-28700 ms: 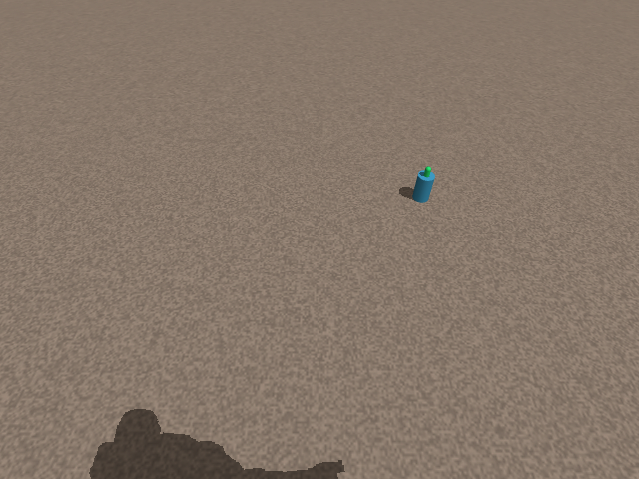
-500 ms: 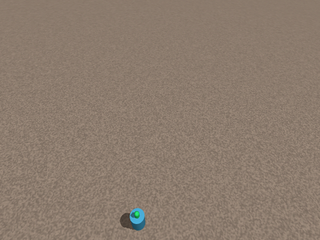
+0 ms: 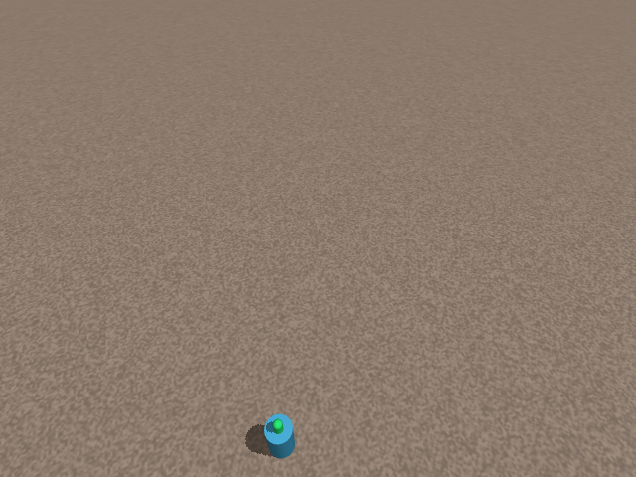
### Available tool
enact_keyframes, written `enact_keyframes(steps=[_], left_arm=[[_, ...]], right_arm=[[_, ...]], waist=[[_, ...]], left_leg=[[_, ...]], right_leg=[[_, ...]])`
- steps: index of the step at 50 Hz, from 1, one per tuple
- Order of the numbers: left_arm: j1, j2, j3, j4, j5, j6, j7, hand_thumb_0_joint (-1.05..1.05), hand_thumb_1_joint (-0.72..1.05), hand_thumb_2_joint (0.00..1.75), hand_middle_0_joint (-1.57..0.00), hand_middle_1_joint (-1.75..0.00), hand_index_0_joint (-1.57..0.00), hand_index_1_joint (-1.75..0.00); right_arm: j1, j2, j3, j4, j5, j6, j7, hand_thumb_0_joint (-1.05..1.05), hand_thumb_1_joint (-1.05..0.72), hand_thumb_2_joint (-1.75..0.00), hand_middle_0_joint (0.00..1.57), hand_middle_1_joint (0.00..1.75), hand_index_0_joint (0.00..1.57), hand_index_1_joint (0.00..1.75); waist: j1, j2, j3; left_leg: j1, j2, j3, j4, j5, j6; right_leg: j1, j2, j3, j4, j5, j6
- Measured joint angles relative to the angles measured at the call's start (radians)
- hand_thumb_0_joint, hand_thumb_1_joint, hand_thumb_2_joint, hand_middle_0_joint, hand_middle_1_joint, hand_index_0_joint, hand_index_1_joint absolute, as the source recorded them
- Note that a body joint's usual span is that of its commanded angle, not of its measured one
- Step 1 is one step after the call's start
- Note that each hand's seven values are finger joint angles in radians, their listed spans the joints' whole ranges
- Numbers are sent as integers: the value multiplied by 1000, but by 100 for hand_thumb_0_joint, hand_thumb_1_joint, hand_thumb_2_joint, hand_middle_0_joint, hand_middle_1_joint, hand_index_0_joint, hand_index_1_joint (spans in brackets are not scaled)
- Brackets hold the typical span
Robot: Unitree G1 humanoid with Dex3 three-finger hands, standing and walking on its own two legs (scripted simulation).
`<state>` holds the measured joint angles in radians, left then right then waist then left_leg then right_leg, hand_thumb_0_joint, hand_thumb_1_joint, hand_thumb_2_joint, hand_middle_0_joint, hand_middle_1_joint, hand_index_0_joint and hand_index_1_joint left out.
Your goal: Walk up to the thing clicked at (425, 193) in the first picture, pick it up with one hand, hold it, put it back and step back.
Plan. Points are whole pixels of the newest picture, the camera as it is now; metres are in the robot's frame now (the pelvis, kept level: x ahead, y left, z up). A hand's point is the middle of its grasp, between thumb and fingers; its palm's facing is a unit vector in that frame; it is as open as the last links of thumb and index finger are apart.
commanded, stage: stand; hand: left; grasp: from the side
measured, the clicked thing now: (279, 434) +0.39 +0.12 -0.69
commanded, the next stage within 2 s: step back in 1.32 s
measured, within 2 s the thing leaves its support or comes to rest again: neither
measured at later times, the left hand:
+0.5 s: hand out of the picture +0.09 +0.24 -0.16, palm faces -0.03 -0.94 -0.34, open 7.4 cm
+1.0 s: hand out of the picture +0.11 +0.23 -0.15, palm faces -0.03 -0.94 -0.34, open 7.4 cm
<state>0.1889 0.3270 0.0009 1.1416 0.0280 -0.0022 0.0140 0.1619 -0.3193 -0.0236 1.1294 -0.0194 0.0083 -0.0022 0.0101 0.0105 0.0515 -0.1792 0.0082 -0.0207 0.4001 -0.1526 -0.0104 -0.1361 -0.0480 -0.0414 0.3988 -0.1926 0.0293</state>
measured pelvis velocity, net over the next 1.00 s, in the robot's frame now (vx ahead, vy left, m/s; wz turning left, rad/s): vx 0.03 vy -0.02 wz -0.02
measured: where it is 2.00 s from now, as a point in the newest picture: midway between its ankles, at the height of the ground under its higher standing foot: outside the picture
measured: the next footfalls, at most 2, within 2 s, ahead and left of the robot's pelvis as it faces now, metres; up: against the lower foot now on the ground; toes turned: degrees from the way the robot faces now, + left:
none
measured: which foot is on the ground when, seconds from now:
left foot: down 0.00-1.00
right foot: down 0.00-1.00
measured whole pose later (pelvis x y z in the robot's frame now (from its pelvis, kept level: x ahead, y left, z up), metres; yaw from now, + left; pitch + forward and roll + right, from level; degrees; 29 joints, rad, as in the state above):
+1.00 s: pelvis +0.03 -0.02 +0.01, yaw -1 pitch -3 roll +0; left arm 0.11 0.33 0.01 1.15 0.01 -0.01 0.01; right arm 0.10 -0.34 -0.01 1.16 -0.01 0.00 0.00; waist 0.00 0.01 0.05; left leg -0.11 0.03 -0.01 0.31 -0.16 -0.03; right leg -0.08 -0.02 -0.03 0.33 -0.20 0.01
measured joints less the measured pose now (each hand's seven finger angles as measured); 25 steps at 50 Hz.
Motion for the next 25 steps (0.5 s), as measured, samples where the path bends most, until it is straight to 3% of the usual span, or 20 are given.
enact_keyframes(steps=[25], left_arm=[[-68,-6,2,8,-13,-8,-5,1,91,90,-20,-30,-20,-30]], right_arm=[[-34,-9,16,22,7,-14,-3,0,-91,-90,20,30,21,30]], waist=[[-10,-4,10]], left_leg=[[35,12,8,-48,-3,-12]], right_leg=[[25,12,7,-35,-5,-9]])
